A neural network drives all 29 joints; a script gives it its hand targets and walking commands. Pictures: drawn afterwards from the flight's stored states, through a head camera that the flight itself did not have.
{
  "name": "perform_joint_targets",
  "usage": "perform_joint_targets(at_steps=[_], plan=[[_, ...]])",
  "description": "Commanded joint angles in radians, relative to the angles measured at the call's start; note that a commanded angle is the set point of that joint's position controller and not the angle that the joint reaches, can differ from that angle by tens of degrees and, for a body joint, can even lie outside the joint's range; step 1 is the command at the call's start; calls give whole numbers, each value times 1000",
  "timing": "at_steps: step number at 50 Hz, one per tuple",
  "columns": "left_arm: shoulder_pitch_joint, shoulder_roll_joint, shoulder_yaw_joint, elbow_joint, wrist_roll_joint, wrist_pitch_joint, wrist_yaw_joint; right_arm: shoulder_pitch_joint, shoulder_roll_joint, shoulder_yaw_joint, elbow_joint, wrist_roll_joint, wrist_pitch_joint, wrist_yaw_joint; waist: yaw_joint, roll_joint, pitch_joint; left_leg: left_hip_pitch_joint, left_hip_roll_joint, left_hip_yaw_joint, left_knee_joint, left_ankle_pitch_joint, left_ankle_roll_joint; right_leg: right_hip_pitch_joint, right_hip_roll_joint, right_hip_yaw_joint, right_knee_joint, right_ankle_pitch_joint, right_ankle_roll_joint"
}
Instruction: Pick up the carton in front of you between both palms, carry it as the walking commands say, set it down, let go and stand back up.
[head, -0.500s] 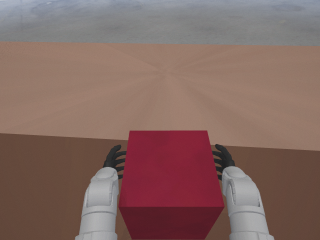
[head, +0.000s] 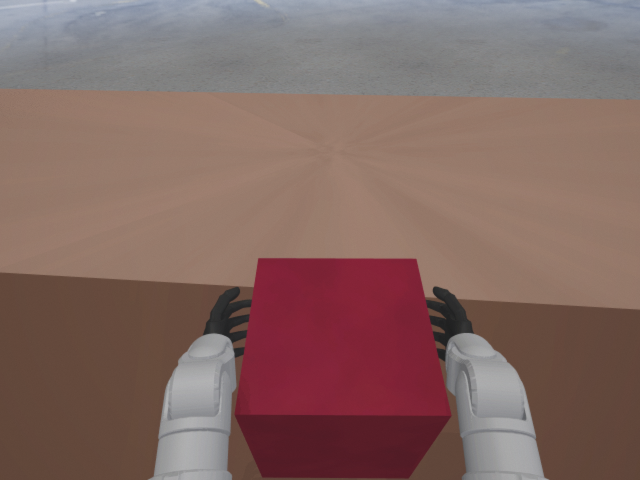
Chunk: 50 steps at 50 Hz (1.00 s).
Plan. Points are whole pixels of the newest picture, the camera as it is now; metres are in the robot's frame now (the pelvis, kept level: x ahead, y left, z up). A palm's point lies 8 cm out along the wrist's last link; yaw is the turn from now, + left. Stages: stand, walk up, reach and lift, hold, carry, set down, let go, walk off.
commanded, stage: carry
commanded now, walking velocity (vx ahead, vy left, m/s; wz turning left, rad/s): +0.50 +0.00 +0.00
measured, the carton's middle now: (336, 372) +0.29 +0.00 -0.01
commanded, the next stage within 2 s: none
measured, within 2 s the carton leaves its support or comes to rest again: neither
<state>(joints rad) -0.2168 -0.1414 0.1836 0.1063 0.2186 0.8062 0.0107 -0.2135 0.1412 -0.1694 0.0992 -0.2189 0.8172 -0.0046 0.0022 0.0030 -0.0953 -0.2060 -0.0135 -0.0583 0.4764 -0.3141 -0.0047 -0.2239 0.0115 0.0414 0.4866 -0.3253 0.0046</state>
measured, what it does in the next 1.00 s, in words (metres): walks ahead: right foot, then left foot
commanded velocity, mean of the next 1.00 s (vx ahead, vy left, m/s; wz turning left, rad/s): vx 0.50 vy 0.00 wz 0.00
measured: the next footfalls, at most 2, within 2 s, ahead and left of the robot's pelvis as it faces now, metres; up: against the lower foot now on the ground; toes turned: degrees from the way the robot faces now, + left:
right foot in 0.42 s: +0.26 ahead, -0.08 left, +0.00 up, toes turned -9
left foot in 0.86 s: +0.60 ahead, +0.13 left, +0.00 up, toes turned +14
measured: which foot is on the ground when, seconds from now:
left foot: down 0.00-0.44, up 0.46-0.84, down 0.86-1.00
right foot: down 0.00-0.24, up 0.26-0.40, down 0.42-0.88, up 0.90-1.00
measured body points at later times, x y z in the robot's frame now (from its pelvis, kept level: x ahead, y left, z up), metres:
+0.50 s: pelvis +0.20 -0.01 -0.01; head +0.20 -0.01 +0.44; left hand +0.47 +0.15 +0.07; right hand +0.48 -0.15 +0.07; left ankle +0.03 +0.10 -0.69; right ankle +0.22 -0.07 -0.74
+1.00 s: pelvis +0.51 +0.06 -0.01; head +0.54 +0.07 +0.44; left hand +0.79 +0.21 +0.04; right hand +0.78 -0.10 +0.04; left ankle +0.56 +0.12 -0.74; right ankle +0.38 -0.07 -0.64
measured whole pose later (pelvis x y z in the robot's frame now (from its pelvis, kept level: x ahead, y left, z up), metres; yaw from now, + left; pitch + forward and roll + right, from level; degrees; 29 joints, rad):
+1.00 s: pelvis +0.51 +0.06 -0.01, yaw -1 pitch +4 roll +0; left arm -0.12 -0.13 0.11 -0.31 0.11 1.18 0.09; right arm -0.12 0.13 -0.08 -0.30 -0.10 1.17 -0.09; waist -0.03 -0.01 -0.02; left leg -0.36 0.03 0.27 0.45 -0.17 0.09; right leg -0.40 -0.08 -0.06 1.17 -0.34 -0.02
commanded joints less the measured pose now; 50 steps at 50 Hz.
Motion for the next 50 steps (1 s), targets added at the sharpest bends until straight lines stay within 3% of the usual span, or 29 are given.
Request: perform_joint_targets(at_steps=[1,4,6,7,9,10,11,12,13,14,16,18,20,21,22,23,24,26,27,30,34,39,42,43,44,45,46,48,50], plan=[[-523,-866,-680,-136,-325,25,-203,-513,862,664,-138,312,13,188,1,30,-208,-71,116,-70,-110,-261,55,16,-81,18,-41,-185,-35],[-520,-822,-720,-199,-370,113,-189,-524,818,698,-209,354,100,174,5,-21,-138,-188,103,-42,-25,-312,46,-5,-142,115,-108,-307,-63],[-484,-799,-735,-225,-396,175,-174,-524,800,725,-242,395,165,166,15,-146,-135,-311,38,89,171,-155,13,101,-240,279,-217,-285,-122],[-464,-790,-735,-246,-402,202,-165,-522,803,741,-264,424,195,166,13,-185,-115,-338,21,142,132,-141,9,113,-286,335,-227,-217,-158],[-464,-796,-757,-330,-424,250,-154,-519,831,777,-317,481,240,169,7,-141,-128,-183,35,159,-17,-86,16,48,-247,201,-140,-48,-139],[-471,-810,-772,-367,-447,273,-153,-513,843,783,-336,495,258,167,1,-88,-153,-49,43,135,-65,-48,23,-21,-186,78,-39,60,-101],[-460,-817,-787,-399,-470,295,-153,-474,845,778,-344,497,276,163,-9,27,-172,125,107,18,-100,-14,51,-167,-118,-51,155,189,-57],[-458,-825,-798,-433,-494,319,-156,-405,837,760,-342,482,290,156,-25,233,-213,343,249,-196,-87,246,124,-405,-51,-160,381,168,-3],[-445,-840,-808,-446,-509,337,-165,-351,832,750,-360,466,304,146,-31,318,-189,457,353,-325,-120,535,191,-602,-16,-191,434,-173,15],[-451,-854,-814,-464,-523,344,-176,-367,833,756,-424,462,316,138,-40,217,-158,504,384,-353,-111,634,232,-686,-37,-159,422,-301,5],[-420,-868,-801,-492,-536,357,-185,-410,880,779,-520,484,339,134,-46,104,-170,524,378,-272,-122,591,204,-673,-58,-154,296,-261,-7],[-378,-862,-799,-536,-530,366,-177,-398,882,788,-576,500,354,139,-36,147,-197,419,314,-118,-130,547,132,-476,-29,-201,143,-57,-6],[-363,-863,-789,-553,-521,378,-163,-406,850,794,-604,520,373,144,-2,140,-261,177,211,102,-16,561,67,-19,51,-297,-55,145,-11],[-345,-847,-776,-555,-510,383,-157,-386,824,794,-616,530,383,147,8,96,-315,9,175,168,94,527,40,257,44,-304,-52,177,-29],[-306,-820,-758,-547,-495,393,-151,-399,793,793,-623,536,394,150,36,-31,-369,-169,130,218,303,298,9,459,-115,-94,-105,5,-55],[-313,-800,-744,-531,-474,398,-145,-445,770,798,-646,550,410,156,33,-294,-337,-424,0,220,558,-86,-29,518,-413,448,-276,-57,-174],[-345,-806,-742,-541,-472,409,-141,-462,769,804,-620,554,422,161,25,-218,-292,-530,44,99,712,-176,11,495,-477,536,-287,14,-261],[-389,-828,-752,-548,-488,427,-140,-452,790,784,-570,555,431,169,16,-35,-236,-572,137,68,755,-101,39,404,-430,350,-248,199,-237],[-409,-837,-760,-548,-497,431,-143,-442,810,777,-545,551,432,169,13,-4,-227,-552,153,71,690,-42,34,367,-398,255,-265,231,-199],[-414,-864,-780,-532,-526,435,-164,-390,853,758,-486,509,422,158,16,-73,-204,-485,123,134,482,36,7,336,-316,59,-294,344,-143],[-382,-869,-789,-509,-541,424,-192,-327,885,750,-459,452,400,137,15,-116,-149,-470,83,213,239,126,-4,340,-264,-77,-286,484,-130],[-359,-871,-788,-504,-529,409,-203,-355,892,774,-498,466,389,139,19,-179,-81,-302,46,298,53,274,30,282,-241,-176,-263,632,-98],[-353,-860,-791,-525,-522,405,-201,-338,890,777,-498,480,383,148,-13,-146,-200,58,-40,380,-17,223,44,221,-191,-285,63,808,-50],[-349,-851,-793,-523,-515,403,-200,-329,889,775,-498,480,382,153,-32,-83,-265,277,42,283,-13,149,45,65,-171,-265,251,598,-32],[-353,-857,-801,-532,-515,407,-198,-316,870,765,-479,467,379,160,-35,139,-355,463,361,-210,-125,-102,162,-181,-85,-242,561,288,10],[-354,-855,-802,-534,-515,404,-199,-306,897,774,-456,477,371,165,-29,284,-357,517,469,-510,-288,-59,245,-388,19,-137,761,-122,10],[-367,-880,-811,-522,-512,394,-199,-326,920,782,-479,497,363,170,-26,203,-325,479,457,-405,-271,64,237,-437,-58,-50,858,-108,-19],[-368,-940,-817,-520,-512,368,-199,-357,976,804,-501,516,343,175,-23,38,-283,341,391,-198,-240,261,173,-419,-138,-33,786,-10,-44],[-333,-970,-820,-508,-504,347,-192,-363,993,820,-521,529,328,179,-15,57,-285,272,344,-58,-262,283,131,-368,-150,-62,672,62,-38]])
